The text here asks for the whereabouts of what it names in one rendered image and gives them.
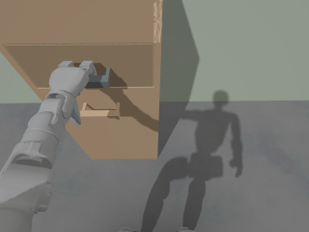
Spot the left robot upper arm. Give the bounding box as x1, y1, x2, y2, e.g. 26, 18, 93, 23
0, 163, 55, 232

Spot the handle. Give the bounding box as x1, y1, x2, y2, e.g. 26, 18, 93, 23
79, 110, 121, 121
85, 67, 111, 88

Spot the robot left forearm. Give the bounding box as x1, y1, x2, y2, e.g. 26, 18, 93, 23
0, 90, 75, 182

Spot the drawer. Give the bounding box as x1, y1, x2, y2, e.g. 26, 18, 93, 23
5, 43, 153, 88

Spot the cabinet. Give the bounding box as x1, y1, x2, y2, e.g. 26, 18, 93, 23
0, 0, 163, 160

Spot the robot left hand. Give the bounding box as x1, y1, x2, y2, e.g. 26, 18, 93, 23
48, 61, 98, 126

